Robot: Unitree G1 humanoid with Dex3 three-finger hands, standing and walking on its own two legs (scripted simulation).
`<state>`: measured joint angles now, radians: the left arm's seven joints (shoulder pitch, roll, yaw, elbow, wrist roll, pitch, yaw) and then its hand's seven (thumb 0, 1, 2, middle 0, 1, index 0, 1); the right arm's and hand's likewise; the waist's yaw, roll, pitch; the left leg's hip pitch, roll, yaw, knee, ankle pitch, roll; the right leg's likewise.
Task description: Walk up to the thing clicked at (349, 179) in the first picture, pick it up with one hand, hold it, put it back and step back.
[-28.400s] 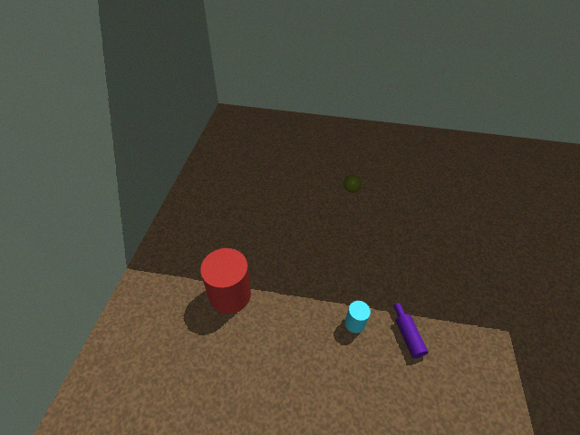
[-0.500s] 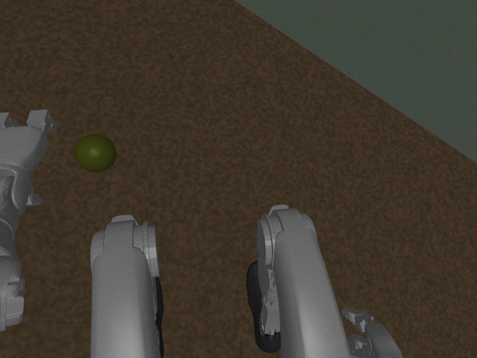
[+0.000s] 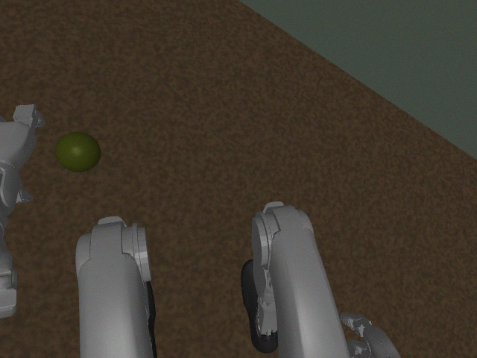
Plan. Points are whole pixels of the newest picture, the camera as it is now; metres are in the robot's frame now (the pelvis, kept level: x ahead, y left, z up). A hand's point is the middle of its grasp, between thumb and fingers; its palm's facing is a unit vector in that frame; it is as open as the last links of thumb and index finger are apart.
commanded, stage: rise first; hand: left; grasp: from above
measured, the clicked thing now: (78, 152) +0.48 +0.27 -0.30
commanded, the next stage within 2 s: approach in 1.56 s
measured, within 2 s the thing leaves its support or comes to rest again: neither
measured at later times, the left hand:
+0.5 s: hand (23, 158) +0.43 +0.32 -0.17, palm faces -0.43 -0.08 -0.90, open 14.0 cm
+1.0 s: hand (28, 152) +0.45 +0.32 -0.18, palm faces -0.43 -0.07 -0.90, open 14.0 cm
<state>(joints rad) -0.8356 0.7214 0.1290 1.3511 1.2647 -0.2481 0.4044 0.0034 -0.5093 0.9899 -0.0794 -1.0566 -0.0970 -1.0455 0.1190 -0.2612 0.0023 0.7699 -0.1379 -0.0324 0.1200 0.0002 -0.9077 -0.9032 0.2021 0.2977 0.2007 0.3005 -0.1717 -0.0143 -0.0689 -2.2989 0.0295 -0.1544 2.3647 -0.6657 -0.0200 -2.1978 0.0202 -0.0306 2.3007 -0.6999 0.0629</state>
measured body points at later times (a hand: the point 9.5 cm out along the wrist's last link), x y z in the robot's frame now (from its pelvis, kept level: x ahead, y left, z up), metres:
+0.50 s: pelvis +0.00 +0.00 -0.01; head +0.23 +0.07 +0.37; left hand +0.45 +0.32 -0.12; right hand +0.07 -0.28 -0.12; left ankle +0.08 +0.13 -0.31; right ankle +0.10 -0.14 -0.31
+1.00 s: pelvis +0.00 +0.00 -0.01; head +0.24 +0.08 +0.36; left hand +0.47 +0.32 -0.13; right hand +0.06 -0.28 -0.12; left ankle +0.08 +0.13 -0.31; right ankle +0.10 -0.14 -0.31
